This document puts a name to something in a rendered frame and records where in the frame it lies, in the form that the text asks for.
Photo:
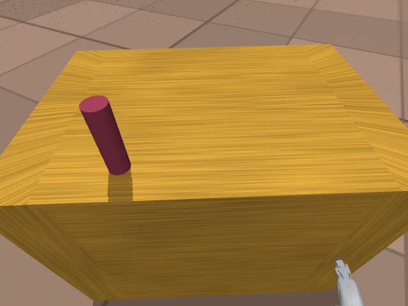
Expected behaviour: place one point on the right robot hand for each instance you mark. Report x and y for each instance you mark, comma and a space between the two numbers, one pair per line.
348, 290

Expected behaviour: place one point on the can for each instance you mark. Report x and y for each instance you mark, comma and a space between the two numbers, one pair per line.
101, 122

